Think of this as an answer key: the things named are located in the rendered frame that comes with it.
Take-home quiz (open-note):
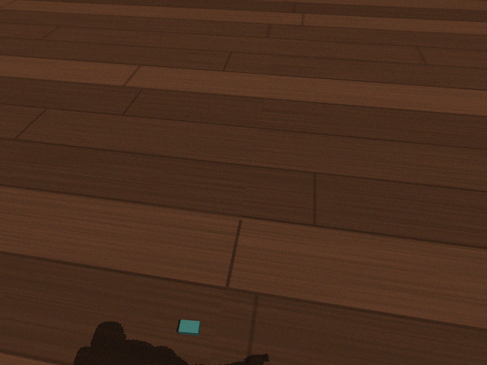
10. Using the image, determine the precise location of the small box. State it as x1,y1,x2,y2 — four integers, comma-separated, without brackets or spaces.
178,319,201,335

